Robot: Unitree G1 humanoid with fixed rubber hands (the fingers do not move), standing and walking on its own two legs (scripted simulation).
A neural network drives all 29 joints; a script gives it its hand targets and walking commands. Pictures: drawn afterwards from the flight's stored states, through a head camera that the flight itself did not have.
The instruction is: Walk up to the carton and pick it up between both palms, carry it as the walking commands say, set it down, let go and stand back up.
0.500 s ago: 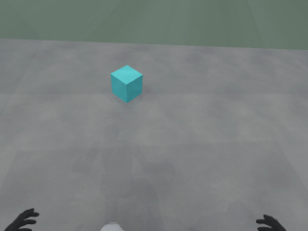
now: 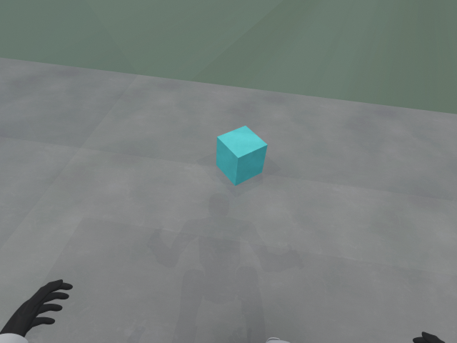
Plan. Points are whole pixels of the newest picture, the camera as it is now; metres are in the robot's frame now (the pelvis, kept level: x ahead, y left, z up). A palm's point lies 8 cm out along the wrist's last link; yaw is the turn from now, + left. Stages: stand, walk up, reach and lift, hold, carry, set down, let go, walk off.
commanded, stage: walk up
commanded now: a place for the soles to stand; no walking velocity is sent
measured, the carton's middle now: (240, 155) +1.23 -0.09 -0.63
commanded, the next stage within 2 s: none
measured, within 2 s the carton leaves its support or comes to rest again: neither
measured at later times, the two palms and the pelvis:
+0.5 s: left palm (91, 271) +0.27 +0.27 -0.06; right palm (389, 195) +0.44 -0.36 +0.00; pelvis +0.23 -0.06 +0.00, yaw +17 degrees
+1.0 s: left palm (144, 228) +0.38 +0.19 -0.07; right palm (359, 123) +0.72 -0.39 -0.01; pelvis +0.45 -0.15 +0.00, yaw +27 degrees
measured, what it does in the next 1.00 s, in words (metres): walks ahead, turning left: left foot, then right foot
